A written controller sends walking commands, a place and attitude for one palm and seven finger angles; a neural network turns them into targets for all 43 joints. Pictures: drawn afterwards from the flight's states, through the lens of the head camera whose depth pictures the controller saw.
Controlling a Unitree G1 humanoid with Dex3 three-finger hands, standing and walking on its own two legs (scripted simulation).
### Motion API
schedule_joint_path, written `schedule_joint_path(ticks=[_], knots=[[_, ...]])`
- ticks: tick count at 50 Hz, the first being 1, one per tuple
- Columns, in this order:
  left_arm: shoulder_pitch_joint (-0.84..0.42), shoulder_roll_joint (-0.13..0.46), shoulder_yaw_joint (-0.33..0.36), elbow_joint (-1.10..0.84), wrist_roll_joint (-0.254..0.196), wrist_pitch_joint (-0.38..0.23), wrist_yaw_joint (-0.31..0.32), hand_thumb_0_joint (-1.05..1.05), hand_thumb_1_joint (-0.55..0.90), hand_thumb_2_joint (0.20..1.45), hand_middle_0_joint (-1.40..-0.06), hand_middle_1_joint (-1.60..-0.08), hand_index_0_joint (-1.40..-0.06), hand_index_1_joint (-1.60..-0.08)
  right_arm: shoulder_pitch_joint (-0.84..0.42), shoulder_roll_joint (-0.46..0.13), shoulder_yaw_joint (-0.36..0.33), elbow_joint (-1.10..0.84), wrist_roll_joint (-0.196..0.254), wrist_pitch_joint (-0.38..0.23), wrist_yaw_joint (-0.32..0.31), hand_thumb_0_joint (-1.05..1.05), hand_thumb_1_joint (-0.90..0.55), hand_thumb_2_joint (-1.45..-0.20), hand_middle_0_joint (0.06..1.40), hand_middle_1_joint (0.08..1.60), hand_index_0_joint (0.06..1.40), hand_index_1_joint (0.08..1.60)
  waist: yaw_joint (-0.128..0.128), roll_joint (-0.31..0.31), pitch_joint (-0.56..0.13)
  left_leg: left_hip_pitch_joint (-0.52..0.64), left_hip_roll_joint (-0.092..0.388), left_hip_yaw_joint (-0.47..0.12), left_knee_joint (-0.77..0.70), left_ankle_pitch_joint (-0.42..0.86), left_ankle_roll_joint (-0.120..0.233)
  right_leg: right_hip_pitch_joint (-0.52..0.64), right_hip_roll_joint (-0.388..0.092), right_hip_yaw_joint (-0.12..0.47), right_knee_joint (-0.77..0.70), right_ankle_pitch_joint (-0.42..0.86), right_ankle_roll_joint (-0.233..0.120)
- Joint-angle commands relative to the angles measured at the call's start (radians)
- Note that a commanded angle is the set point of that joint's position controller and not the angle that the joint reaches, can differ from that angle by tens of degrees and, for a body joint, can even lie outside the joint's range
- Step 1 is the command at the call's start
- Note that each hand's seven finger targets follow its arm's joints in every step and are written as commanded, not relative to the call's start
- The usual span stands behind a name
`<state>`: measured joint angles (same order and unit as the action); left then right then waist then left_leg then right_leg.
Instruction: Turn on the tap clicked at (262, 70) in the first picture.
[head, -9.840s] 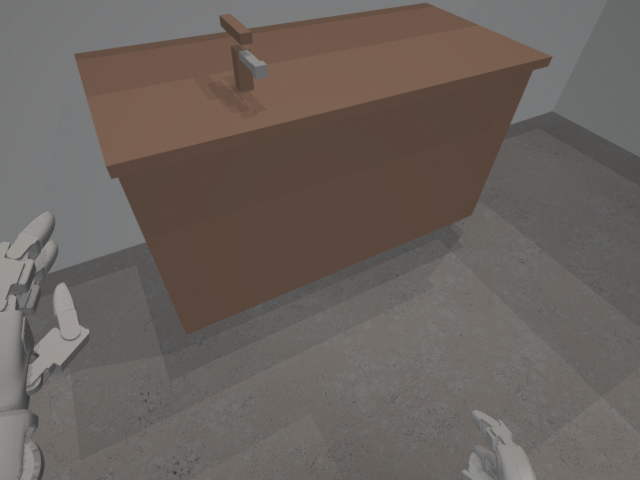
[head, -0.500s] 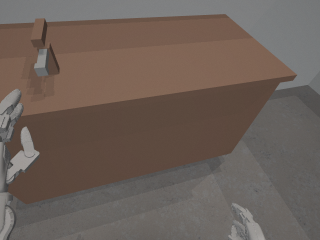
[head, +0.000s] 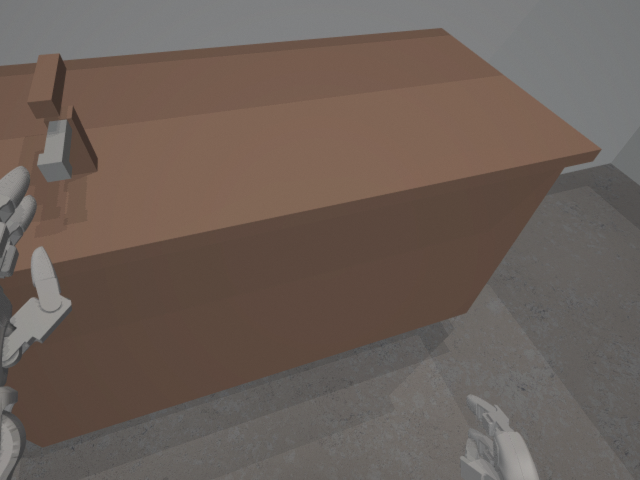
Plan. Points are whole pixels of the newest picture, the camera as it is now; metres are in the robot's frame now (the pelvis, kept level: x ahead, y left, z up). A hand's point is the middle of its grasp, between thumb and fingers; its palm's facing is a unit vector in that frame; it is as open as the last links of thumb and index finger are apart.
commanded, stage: shuffle to correct the standing spot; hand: left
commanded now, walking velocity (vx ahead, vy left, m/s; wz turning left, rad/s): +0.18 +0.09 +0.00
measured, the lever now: (55, 166) +0.44 +0.39 +0.13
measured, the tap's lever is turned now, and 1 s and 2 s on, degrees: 0 0 0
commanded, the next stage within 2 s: come to a stop and stand still in 1.32 s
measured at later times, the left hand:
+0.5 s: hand (48, 294) +0.22 +0.25 +0.19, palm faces +0.36 -0.81 -0.46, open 7.4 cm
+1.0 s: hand (13, 254) +0.26 +0.30 +0.19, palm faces +0.48 -0.80 -0.37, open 7.4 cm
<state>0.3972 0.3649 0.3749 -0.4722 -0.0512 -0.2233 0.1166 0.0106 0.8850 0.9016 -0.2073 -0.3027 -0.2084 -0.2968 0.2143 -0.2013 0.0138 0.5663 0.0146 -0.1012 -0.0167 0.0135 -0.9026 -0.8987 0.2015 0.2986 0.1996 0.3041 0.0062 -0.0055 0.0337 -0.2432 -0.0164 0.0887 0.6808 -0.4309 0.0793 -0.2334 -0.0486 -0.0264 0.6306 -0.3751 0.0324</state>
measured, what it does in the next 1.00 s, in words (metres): steps on the spot: right foot, then left foot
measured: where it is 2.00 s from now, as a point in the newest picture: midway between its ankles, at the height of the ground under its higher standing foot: outside the picture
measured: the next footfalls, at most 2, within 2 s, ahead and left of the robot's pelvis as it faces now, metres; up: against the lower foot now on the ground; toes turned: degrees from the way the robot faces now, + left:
right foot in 0.56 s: +0.13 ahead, -0.05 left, +0.00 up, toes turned -3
left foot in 0.88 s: +0.10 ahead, +0.17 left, +0.00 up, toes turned +6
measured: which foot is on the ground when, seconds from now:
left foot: down 0.00-0.56, up 0.58-0.86, down 0.88-1.00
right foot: down 0.00-0.22, up 0.24-0.54, down 0.56-1.00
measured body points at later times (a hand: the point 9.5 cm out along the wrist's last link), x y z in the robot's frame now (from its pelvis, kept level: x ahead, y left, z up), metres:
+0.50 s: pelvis +0.01 +0.02 +0.01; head +0.01 +0.01 +0.46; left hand +0.20 +0.29 +0.22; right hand +0.14 -0.21 -0.08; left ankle -0.04 +0.06 -0.72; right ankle +0.10 -0.06 -0.69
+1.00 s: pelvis +0.04 +0.04 +0.01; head +0.04 +0.05 +0.46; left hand +0.23 +0.34 +0.21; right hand +0.22 -0.19 -0.06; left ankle +0.06 +0.17 -0.72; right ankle +0.07 -0.06 -0.70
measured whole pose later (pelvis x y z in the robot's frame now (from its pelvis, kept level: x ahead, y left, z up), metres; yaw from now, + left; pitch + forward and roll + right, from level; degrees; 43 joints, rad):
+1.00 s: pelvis +0.04 +0.04 +0.01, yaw +2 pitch -2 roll +1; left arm 0.38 0.38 0.39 -0.42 -0.03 -0.21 0.14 0.01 0.88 0.90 -0.21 -0.30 -0.21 -0.30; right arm 0.24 -0.19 0.00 0.57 0.01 -0.11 -0.05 0.01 -0.90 -0.90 0.20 0.30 0.20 0.30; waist -0.01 -0.04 0.01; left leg -0.26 0.03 0.06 0.58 -0.28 0.01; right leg -0.38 -0.02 -0.06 0.82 -0.43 0.00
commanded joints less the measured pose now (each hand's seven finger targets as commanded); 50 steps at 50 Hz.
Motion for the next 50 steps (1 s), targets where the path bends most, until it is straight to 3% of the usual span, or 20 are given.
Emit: schedule_joint_path(ticks=[1, 6, 8, 10, 12, 15, 19, 25, 26, 27, 28, 29, 30, 32, 34, 40, 42, 45, 46, 50], knots=[[-0.039, 0.179, 0.124, -0.214, -0.006, -0.07, 0.018, 0.0, 0.9, 0.9, -0.2, -0.3, -0.2, -0.3, -0.074, -0.123, -0.057, -0.159, 0.003, -0.037, -0.006, 0.0, -0.9, -0.9, 0.2, 0.3, 0.2, 0.3, 0.001, 0.051, -0.181, 0.02, 0.081, -0.098, -0.044, 0.618, -0.055, 0.108, -0.016, 0.034, 0.01, 0.451, -0.105], [-0.023, 0.194, 0.144, -0.214, -0.01, -0.079, 0.027, 0.0, 0.9, 0.9, -0.2, -0.3, -0.2, -0.3, -0.074, -0.12, -0.064, -0.152, 0.006, -0.027, 0.0, 0.0, -0.9, -0.9, 0.2, 0.3, 0.2, 0.3, 0.008, -0.074, -0.181, -0.122, 0.016, -0.041, 0.091, 0.481, -0.078, 0.197, -0.118, 0.169, -0.016, 0.508, -0.171], [-0.072, 0.208, 0.154, -0.256, -0.011, -0.085, 0.028, 0.0, 0.9, 0.9, -0.2, -0.3, -0.2, -0.3, -0.08, -0.122, -0.065, -0.147, 0.009, -0.023, -0.002, 0.0, -0.9, -0.9, 0.2, 0.3, 0.2, 0.3, -0.016, 0.026, -0.131, -0.047, 0.021, -0.064, -0.054, 0.364, -0.072, 0.074, -0.113, 0.162, 0.036, 0.419, -0.148], [-0.082, 0.177, 0.122, -0.292, -0.01, -0.086, 0.021, 0.0, 0.9, 0.9, -0.2, -0.3, -0.2, -0.3, -0.06, -0.128, -0.065, -0.15, 0.006, -0.031, -0.005, 0.0, -0.9, -0.9, 0.2, 0.3, 0.2, 0.3, -0.045, 0.29, -0.108, 0.243, 0.181, -0.333, -0.278, 0.664, -0.043, -0.269, 0.068, -0.067, 0.324, 0.061, -0.033], [-0.096, 0.187, 0.121, -0.284, 0.007, -0.084, 0.022, 0.0, 0.9, 0.9, -0.2, -0.3, -0.2, -0.3, -0.055, -0.125, -0.073, -0.138, -0.027, -0.042, 0.006, 0.0, -0.9, -0.9, 0.2, 0.3, 0.2, 0.3, -0.051, 0.237, -0.094, 0.414, 0.272, -0.457, -0.299, 0.848, -0.014, -0.479, 0.057, -0.024, 0.508, -0.151, -0.051], [-0.034, 0.14, 0.088, -0.244, 0.009, -0.065, 0.02, 0.0, 0.9, 0.9, -0.2, -0.3, -0.2, -0.3, -0.043, -0.126, -0.08, -0.131, -0.014, -0.042, 0.007, 0.0, -0.9, -0.9, 0.2, 0.3, 0.2, 0.3, -0.038, 0.115, -0.072, 0.358, 0.245, -0.333, -0.295, 0.742, 0.051, -0.488, 0.029, -0.036, 0.476, -0.045, -0.052], [0.024, 0.17, 0.121, -0.216, 0.014, -0.065, 0.018, 0.0, 0.9, 0.9, -0.2, -0.3, -0.2, -0.3, -0.063, -0.117, -0.061, -0.132, -0.014, -0.041, -0.009, 0.0, -0.9, -0.9, 0.2, 0.3, 0.2, 0.3, -0.009, 0.161, -0.046, 0.148, 0.206, -0.214, -0.379, 0.578, 0.014, -0.3, 0.011, -0.082, 0.292, 0.077, -0.051], [0.01, 0.175, 0.131, -0.139, 0.005, -0.05, 0.017, 0.0, 0.9, 0.9, -0.2, -0.3, -0.2, -0.3, -0.083, -0.13, -0.053, -0.145, -0.016, -0.032, -0.036, 0.0, -0.9, -0.9, 0.2, 0.3, 0.2, 0.3, 0.018, 0.05, -0.104, -0.074, 0.193, -0.158, -0.235, 0.433, -0.007, 0.104, 0.049, -0.137, -0.048, 0.145, -0.061], [-0.014, 0.169, 0.121, -0.135, 0.007, -0.052, 0.016, 0.0, 0.9, 0.9, -0.2, -0.3, -0.2, -0.3, -0.095, -0.139, -0.057, -0.147, -0.011, -0.032, -0.034, 0.0, -0.9, -0.9, 0.2, 0.3, 0.2, 0.3, 0.033, 0.014, -0.124, -0.19, 0.162, -0.136, -0.102, 0.37, -0.015, 0.263, 0.037, -0.107, -0.119, 0.18, -0.075], [-0.039, 0.186, 0.123, -0.124, 0.015, -0.056, 0.017, 0.0, 0.9, 0.9, -0.2, -0.3, -0.2, -0.3, -0.091, -0.136, -0.065, -0.144, -0.011, -0.03, -0.03, 0.0, -0.9, -0.9, 0.2, 0.3, 0.2, 0.3, 0.04, -0.125, -0.165, -0.357, 0.09, -0.09, 0.163, 0.244, -0.029, 0.407, -0.097, 0.109, -0.179, 0.099, -0.147], [-0.044, 0.185, 0.118, -0.101, 0.011, -0.059, 0.011, 0.0, 0.9, 0.9, -0.2, -0.3, -0.2, -0.3, -0.098, -0.138, -0.078, -0.16, -0.012, -0.035, -0.024, 0.0, -0.9, -0.9, 0.2, 0.3, 0.2, 0.3, 0.031, -0.277, -0.164, -0.458, -0.024, -0.041, 0.497, -0.031, -0.043, 0.351, -0.344, 0.558, -0.317, 0.027, -0.284], [-0.112, 0.197, 0.136, -0.134, 0.002, -0.071, 0.013, 0.0, 0.9, 0.9, -0.2, -0.3, -0.2, -0.3, -0.083, -0.163, -0.084, -0.151, -0.025, -0.033, -0.014, 0.0, -0.9, -0.9, 0.2, 0.3, 0.2, 0.3, 0.014, -0.214, -0.116, -0.469, 0.012, -0.155, 0.615, -0.121, -0.059, 0.163, -0.434, 0.713, -0.436, -0.276, -0.319], [-0.128, 0.179, 0.097, -0.167, 0.012, -0.08, 0.006, 0.0, 0.9, 0.9, -0.2, -0.3, -0.2, -0.3, -0.044, -0.165, -0.092, -0.125, -0.023, -0.022, 0.001, 0.0, -0.9, -0.9, 0.2, 0.3, 0.2, 0.3, 0.01, -0.162, -0.094, -0.436, 0.03, -0.187, 0.666, -0.084, -0.068, 0.037, -0.414, 0.713, -0.472, -0.479, -0.303], [-0.129, 0.171, 0.075, -0.211, 0.027, -0.084, 0.008, 0.0, 0.9, 0.9, -0.2, -0.3, -0.2, -0.3, -0.07, -0.134, -0.067, -0.112, -0.027, 0.0, 0.006, 0.0, -0.9, -0.9, 0.2, 0.3, 0.2, 0.3, 0.002, -0.029, -0.055, -0.364, 0.082, -0.156, 0.605, 0.037, -0.078, -0.119, -0.329, 0.451, -0.45, -0.392, -0.256], [-0.155, 0.192, 0.08, -0.27, 0.028, -0.079, 0.021, 0.0, 0.9, 0.9, -0.2, -0.3, -0.2, -0.3, -0.092, -0.111, -0.048, -0.112, -0.028, 0.004, -0.012, 0.0, -0.9, -0.9, 0.2, 0.3, 0.2, 0.3, 0.004, -0.022, -0.085, -0.242, 0.083, -0.098, 0.451, 0.09, -0.074, -0.203, -0.276, 0.285, -0.455, -0.305, -0.215], [-0.073, 0.177, 0.101, -0.215, 0.018, -0.041, 0.049, 0.0, 0.9, 0.9, -0.2, -0.3, -0.2, -0.3, -0.067, -0.083, -0.035, -0.119, -0.037, -0.035, -0.056, 0.0, -0.9, -0.9, 0.2, 0.3, 0.2, 0.3, 0.014, -0.063, -0.118, 0.04, -0.016, 0.092, -0.093, 0.086, -0.063, -0.163, -0.162, 0.138, -0.39, -0.377, -0.157], [-0.113, 0.167, 0.093, -0.188, 0.016, -0.042, 0.047, 0.0, 0.9, 0.9, -0.2, -0.3, -0.2, -0.3, -0.049, -0.095, -0.044, -0.126, -0.023, -0.04, -0.058, 0.0, -0.9, -0.9, 0.2, 0.3, 0.2, 0.3, 0.002, -0.063, -0.097, 0.046, -0.003, 0.053, -0.183, 0.055, -0.054, -0.11, -0.126, 0.117, -0.288, -0.335, -0.124], [-0.121, 0.141, 0.085, -0.166, 0.017, -0.051, 0.044, 0.0, 0.9, 0.9, -0.2, -0.3, -0.2, -0.3, -0.052, -0.142, -0.063, -0.144, 0.001, -0.046, -0.05, 0.0, -0.9, -0.9, 0.2, 0.3, 0.2, 0.3, -0.006, 0.196, -0.071, 0.06, 0.272, -0.375, -0.394, 0.028, 0.071, -0.202, 0.062, -0.058, 0.146, -0.095, -0.03], [-0.065, 0.147, 0.088, -0.103, 0.021, -0.047, 0.033, 0.0, 0.9, 0.9, -0.2, -0.3, -0.2, -0.3, -0.061, -0.138, -0.063, -0.14, -0.003, -0.048, -0.043, 0.0, -0.9, -0.9, 0.2, 0.3, 0.2, 0.3, -0.012, 0.229, -0.05, -0.023, 0.319, -0.43, -0.458, -0.122, 0.108, -0.216, 0.054, -0.036, 0.264, -0.141, -0.032], [-0.047, 0.13, 0.062, -0.226, 0.031, -0.049, 0.027, 0.0, 0.9, 0.9, -0.2, -0.3, -0.2, -0.3, -0.062, -0.125, -0.056, -0.129, -0.013, -0.069, -0.025, 0.0, -0.9, -0.9, 0.2, 0.3, 0.2, 0.3, 0.001, 0.194, -0.055, 0.0, 0.266, -0.28, -0.34, 0.155, 0.096, -0.172, 0.031, -0.053, 0.123, -0.061, -0.033]])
